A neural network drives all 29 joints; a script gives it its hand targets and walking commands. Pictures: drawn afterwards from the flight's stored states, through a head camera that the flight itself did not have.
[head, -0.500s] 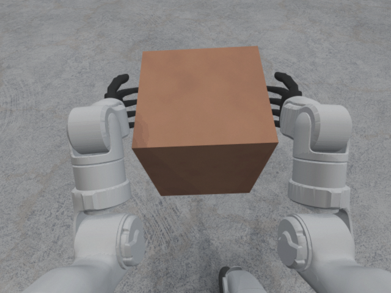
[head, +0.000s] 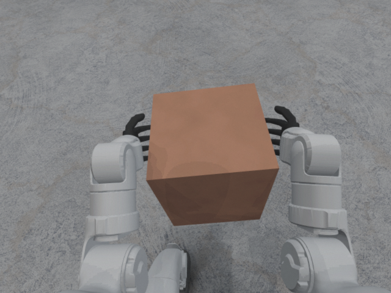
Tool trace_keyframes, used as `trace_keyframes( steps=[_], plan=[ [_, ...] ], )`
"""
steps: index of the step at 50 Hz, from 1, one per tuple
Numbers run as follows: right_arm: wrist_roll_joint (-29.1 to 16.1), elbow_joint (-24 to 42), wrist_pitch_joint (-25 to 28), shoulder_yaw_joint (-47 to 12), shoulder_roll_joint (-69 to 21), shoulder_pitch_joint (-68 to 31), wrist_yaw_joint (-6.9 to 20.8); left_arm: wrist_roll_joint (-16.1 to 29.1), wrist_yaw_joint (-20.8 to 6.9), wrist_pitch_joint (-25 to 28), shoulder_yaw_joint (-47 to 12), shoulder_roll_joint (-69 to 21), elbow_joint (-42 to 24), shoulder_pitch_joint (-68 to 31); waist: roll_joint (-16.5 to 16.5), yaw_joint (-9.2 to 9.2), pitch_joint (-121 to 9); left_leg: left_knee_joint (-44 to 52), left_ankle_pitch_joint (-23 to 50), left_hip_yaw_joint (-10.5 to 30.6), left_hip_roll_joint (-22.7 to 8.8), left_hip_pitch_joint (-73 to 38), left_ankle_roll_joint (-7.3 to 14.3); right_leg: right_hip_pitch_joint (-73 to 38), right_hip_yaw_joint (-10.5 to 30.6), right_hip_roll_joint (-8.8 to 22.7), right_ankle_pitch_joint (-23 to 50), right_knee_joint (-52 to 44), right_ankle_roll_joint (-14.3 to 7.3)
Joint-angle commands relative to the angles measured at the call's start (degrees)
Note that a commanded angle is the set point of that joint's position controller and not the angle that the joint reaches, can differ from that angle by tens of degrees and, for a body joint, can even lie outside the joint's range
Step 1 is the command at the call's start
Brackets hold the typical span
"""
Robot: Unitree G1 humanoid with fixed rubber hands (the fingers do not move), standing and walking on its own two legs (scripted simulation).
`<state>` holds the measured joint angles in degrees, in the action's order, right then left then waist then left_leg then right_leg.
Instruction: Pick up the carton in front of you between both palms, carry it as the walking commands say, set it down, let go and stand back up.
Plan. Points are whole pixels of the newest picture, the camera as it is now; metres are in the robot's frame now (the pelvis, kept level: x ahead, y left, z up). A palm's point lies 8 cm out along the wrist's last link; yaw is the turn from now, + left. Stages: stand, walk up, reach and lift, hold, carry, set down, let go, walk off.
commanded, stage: carry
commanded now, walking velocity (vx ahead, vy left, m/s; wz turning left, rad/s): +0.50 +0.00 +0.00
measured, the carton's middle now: (210, 161) +0.38 +0.01 +0.00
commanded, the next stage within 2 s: none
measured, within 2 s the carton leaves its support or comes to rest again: neither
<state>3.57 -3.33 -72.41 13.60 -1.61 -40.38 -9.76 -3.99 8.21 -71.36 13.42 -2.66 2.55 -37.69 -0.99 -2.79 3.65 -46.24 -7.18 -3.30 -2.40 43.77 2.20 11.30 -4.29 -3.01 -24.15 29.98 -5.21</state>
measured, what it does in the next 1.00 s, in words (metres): walks ahead: left foot, then right foot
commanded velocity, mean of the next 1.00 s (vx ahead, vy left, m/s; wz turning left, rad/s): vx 0.31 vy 0.00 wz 0.00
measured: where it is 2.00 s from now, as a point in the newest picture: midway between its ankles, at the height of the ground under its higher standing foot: (217, 198)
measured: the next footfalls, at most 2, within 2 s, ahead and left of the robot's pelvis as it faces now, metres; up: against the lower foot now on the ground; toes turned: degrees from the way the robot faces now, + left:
left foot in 0.08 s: +0.25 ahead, +0.09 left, +0.00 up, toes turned +5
right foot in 0.56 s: +0.54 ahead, -0.13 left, +0.00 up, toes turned -7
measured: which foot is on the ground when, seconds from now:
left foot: up 0.00-0.06, down 0.08-0.58, up 0.60-0.94, down 0.96-1.00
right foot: down 0.00-0.10, up 0.12-0.54, down 0.56-1.00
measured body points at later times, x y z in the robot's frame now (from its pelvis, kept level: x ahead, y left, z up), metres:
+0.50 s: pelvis +0.30 -0.01 +0.01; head +0.32 +0.00 +0.46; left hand +0.67 +0.13 +0.13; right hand +0.66 -0.17 +0.14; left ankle +0.21 +0.08 -0.73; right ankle +0.43 -0.13 -0.70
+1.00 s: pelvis +0.55 -0.02 +0.00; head +0.54 -0.01 +0.45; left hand +0.84 +0.14 +0.09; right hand +0.85 -0.16 +0.10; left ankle +0.65 +0.07 -0.73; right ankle +0.46 -0.12 -0.72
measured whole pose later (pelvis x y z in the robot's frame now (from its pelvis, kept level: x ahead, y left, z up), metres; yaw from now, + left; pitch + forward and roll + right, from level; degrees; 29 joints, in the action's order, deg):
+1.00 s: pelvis +0.55 -0.02 +0.00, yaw +1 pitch +3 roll +1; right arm 7.3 18.0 -70.3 5.6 -8.4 -13.4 -6.5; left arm -7.2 6.1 -71.9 7.9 -7.8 -18.4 -13.0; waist 1.8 -0.5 -6.0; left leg -24.6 -2.8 -10.2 -0.8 23.9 3.2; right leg 9.8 -6.8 2.5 -24.2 32.6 0.4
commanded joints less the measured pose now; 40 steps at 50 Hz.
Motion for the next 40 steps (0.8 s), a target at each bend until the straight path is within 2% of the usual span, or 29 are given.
trace_keyframes(
  steps=[1, 2, 3, 4, 5, 6, 7, 8, 9, 10, 11, 12, 15, 17, 19, 24, 25, 26, 27, 28, 29, 30, 31, 32, 33, 34, 36, 38, 40],
  plan=[
    [-23.4, 7.6, 4.0, -38.8, -65.1, -40.8, 12.0, 29.7, -14.7, 3.2, -40.9, -63.5, -14.3, -50.9, 7.5, -2.65, -33.9, 14.9, 6.5, -6.4, 6.0, -8.3, 2.0, -26.5, 6.3, 10.7, 63.0, 3.0, -3.0],
    [-23.0, 7.7, 4.0, -38.9, -63.8, -39.7, 12.1, 29.8, -14.7, 3.3, -41.5, -62.5, -13.9, -49.6, 9.1, -0.88, -35.5, 18.6, 8.1, -7.2, 7.6, -16.5, 3.0, -24.8, 5.2, 10.7, 68.0, 6.5, -1.4],
    [-22.4, 7.3, 4.0, -38.8, -62.7, -38.3, 12.2, 29.9, -14.9, 3.4, -42.0, -61.8, -13.2, -48.5, 9.7, 2.30, -38.1, 23.2, 14.1, -7.3, 6.5, -28.5, 3.8, -20.3, 2.6, 10.2, 67.0, 12.8, 0.6],
    [-21.9, 6.8, 4.0, -38.5, -61.5, -36.9, 12.6, 29.6, -15.1, 3.5, -42.6, -61.3, -12.0, -47.6, 6.9, 5.11, -40.2, 24.3, 18.6, -3.5, 1.7, -42.5, 4.4, -10.2, 2.1, 9.3, 55.3, 20.6, 2.1],
    [-21.5, 5.7, 3.9, -38.3, -60.1, -36.0, 13.1, 29.0, -15.4, 3.2, -43.0, -61.5, -10.4, -46.6, -4.1, 4.66, -45.9, 12.9, 46.0, 13.1, -14.2, -62.9, 7.9, 7.2, 3.2, 6.4, 14.3, 29.5, 3.8],
    [-20.3, 1.9, 4.2, -37.2, -57.7, -32.2, 13.2, 28.7, -15.6, 2.5, -41.9, -61.2, -7.6, -44.6, -17.7, 7.51, -52.3, 15.9, 38.4, 34.0, -22.1, -78.3, 19.6, 26.1, 5.8, -1.8, -10.3, 48.1, 6.3],
    [-20.4, 0.9, 4.2, -37.2, -59.0, -29.5, 13.7, 28.0, -15.7, 2.5, -41.3, -60.8, -6.4, -43.9, -12.4, 7.82, -52.7, 17.2, 28.7, 33.0, -20.4, -78.8, 18.6, 30.6, 8.8, 1.0, -8.6, 51.8, 4.6],
    [-21.0, 2.6, 4.4, -37.7, -60.6, -31.2, 14.3, 28.0, -15.8, 2.8, -40.7, -61.5, -6.4, -44.5, -8.4, 7.21, -48.0, 18.4, 26.6, 29.0, -17.9, -74.6, 15.7, 34.2, 8.2, 2.5, -5.7, 50.3, 4.1],
    [-22.4, 4.6, 4.6, -38.5, -62.4, -35.0, 14.9, 27.8, -15.7, 3.2, -40.4, -62.1, -7.1, -46.0, -2.8, 6.56, -42.9, 19.6, 28.0, 24.4, -16.3, -69.1, 12.8, 35.1, 7.1, 3.8, -2.6, 45.4, 4.4],
    [-24.1, 6.1, 4.7, -39.8, -64.2, -38.0, 15.3, 27.5, -15.5, 3.3, -40.4, -63.4, -7.0, -46.3, -1.6, 6.16, -40.8, 21.0, 26.5, 22.1, -15.1, -65.2, 11.3, 34.6, 6.6, 4.8, -0.5, 41.2, 4.9],
    [-25.8, 7.8, 4.7, -40.9, -65.5, -40.7, 15.6, 27.1, -15.1, 3.5, -40.3, -63.5, -7.5, -46.4, -1.1, 5.85, -40.1, 22.0, 24.5, 20.1, -14.1, -61.8, 10.1, 32.1, 6.2, 5.2, 0.9, 38.3, 5.5],
    [-27.1, 9.3, 4.8, -41.5, -66.0, -42.8, 15.9, 26.8, -14.6, 3.7, -40.2, -63.7, -8.1, -46.3, -2.2, 5.63, -39.7, 23.0, 23.0, 18.6, -13.5, -59.7, 9.6, 30.6, 5.6, 5.3, 1.3, 35.3, 5.8],
    [-29.6, 12.4, 4.3, -41.9, -65.7, -45.8, 16.6, 25.5, -12.9, 3.8, -40.0, -62.3, -10.2, -46.4, -5.2, 5.53, -38.1, 24.1, 24.5, 13.8, -12.4, -56.1, 9.9, 29.4, 2.7, 4.9, 2.0, 27.5, 6.5],
    [-29.9, 12.3, 3.5, -41.3, -64.5, -44.1, 16.9, 24.2, -11.8, 3.3, -39.8, -61.0, -10.3, -44.5, -6.8, 5.72, -36.9, 24.5, 25.0, 11.4, -11.6, -55.1, 9.7, 29.1, 1.4, 5.1, 6.1, 22.4, 6.5],
    [-29.0, 10.5, 2.5, -40.4, -63.3, -40.5, 17.3, 22.7, -11.4, 2.5, -39.6, -60.0, -9.5, -41.6, -8.3, 5.64, -35.3, 25.0, 25.8, 8.9, -10.6, -54.1, 8.4, 27.5, 0.3, 5.1, 11.8, 16.7, 6.5],
    [-24.7, 4.3, 0.9, -38.6, -62.8, -31.6, 18.6, 21.6, -13.3, 0.4, -39.1, -60.3, -5.2, -34.9, -8.8, 5.02, -29.4, 24.0, 29.2, 3.0, -8.7, -51.7, 4.4, 19.0, -3.7, 2.8, 21.9, -1.1, 5.9],
    [-23.9, 3.5, 0.7, -38.3, -63.0, -29.9, 18.7, 21.9, -14.1, 0.1, -38.9, -60.9, -4.6, -34.0, -9.0, 4.76, -29.0, 22.2, 29.9, 1.9, -8.4, -50.9, 3.4, 15.0, -4.7, 2.5, 23.5, -5.0, 5.6],
    [-23.4, 2.8, 0.6, -38.2, -63.5, -28.3, 18.8, 22.2, -14.8, -0.2, -38.7, -61.7, -3.9, -32.8, -7.5, 3.93, -29.7, 17.2, 30.3, -0.5, -7.4, -48.3, 1.9, 7.1, -6.4, 1.7, 25.8, -10.0, 5.1],
    [-23.1, 2.2, 0.4, -38.2, -64.0, -26.3, 18.9, 22.4, -15.5, -0.4, -38.3, -62.3, -3.3, -31.4, -5.0, 3.49, -31.7, 11.5, 25.8, -2.1, -6.1, -42.2, 0.2, -3.8, -5.9, 3.3, 25.3, -10.0, 4.2],
    [-23.1, 2.1, 0.3, -38.2, -63.9, -25.9, 19.1, 22.4, -16.2, -0.6, -37.5, -62.6, -2.3, -28.6, 0.0, 2.14, -35.4, 1.9, 8.6, -2.3, -5.3, -32.2, -1.6, -16.0, 5.2, 12.9, 23.9, -7.6, 2.2],
    [-23.5, 1.9, -0.2, -38.6, -66.5, -26.5, 19.2, 21.0, -16.4, -0.4, -36.4, -60.6, -1.4, -28.4, 13.5, 1.70, -38.4, -11.6, -9.2, -2.7, 0.6, -13.7, -3.4, -30.6, 26.3, 26.1, 24.8, -7.1, -6.0],
    [-22.6, 3.4, -0.3, -38.6, -66.0, -24.9, 19.2, 20.8, -16.6, -0.1, -36.2, -62.0, -1.6, -25.8, 17.5, 1.45, -35.2, -18.5, -23.1, 0.5, 3.3, -2.1, -3.0, -31.6, 33.9, 27.4, 22.1, -11.1, -9.2],
    [-22.7, 4.3, -0.1, -39.2, -67.5, -24.9, 19.3, 21.0, -16.9, 0.1, -36.5, -63.0, -4.3, -25.2, 13.8, 1.48, -32.9, -21.2, -22.8, 3.0, 0.7, 0.0, -2.0, -28.6, 30.6, 26.0, 21.1, -11.8, -8.1],
    [-22.8, 5.7, 0.4, -39.8, -68.9, -24.1, 19.3, 21.6, -17.1, 0.3, -37.2, -64.5, -7.4, -25.6, 8.4, 1.68, -31.2, -20.4, -19.9, 3.5, -0.9, -0.4, -2.0, -24.6, 26.8, 24.7, 22.0, -12.6, -6.4],
    [-23.2, 7.3, 0.9, -40.4, -70.2, -22.9, 19.2, 22.4, -17.4, 0.5, -38.2, -65.6, -11.1, -26.4, 5.8, 1.92, -29.1, -17.2, -16.4, 3.2, -2.7, -1.9, -2.6, -20.0, 21.6, 23.6, 27.1, -14.0, -4.6],
    [-23.5, 9.3, 1.4, -41.3, -71.0, -21.4, 19.0, 23.2, -17.7, 0.7, -39.4, -66.4, -14.2, -26.4, 5.5, 2.08, -28.7, -12.9, -14.4, 2.8, -3.4, -5.0, -3.3, -17.2, 16.5, 22.4, 31.5, -14.8, -3.0],
    [-23.2, 14.1, 2.4, -43.5, -71.6, -17.5, 18.1, 24.1, -18.0, 1.1, -41.5, -66.8, -19.9, -24.0, 7.9, 2.16, -30.2, -6.5, -12.1, 0.0, -2.1, -9.6, -4.6, -15.7, 9.1, 19.4, 39.8, -14.3, -1.9],
    [-21.9, 18.8, 3.3, -45.6, -70.9, -12.3, 17.0, 24.3, -18.4, 1.5, -43.6, -65.9, -24.6, -19.4, 8.9, 2.07, -31.3, -0.7, -10.4, -2.1, -0.9, -11.5, -5.3, -16.4, 4.5, 17.6, 46.2, -12.8, -1.8],
    [-20.3, 23.4, 3.9, -47.1, -68.6, -6.7, 16.1, 24.0, -18.6, 1.8, -45.4, -63.7, -28.4, -13.8, 9.7, 1.98, -31.4, 5.3, -6.9, -3.7, 0.2, -13.8, -5.2, -16.7, 1.5, 16.5, 53.0, -10.8, -1.4]
  ],
)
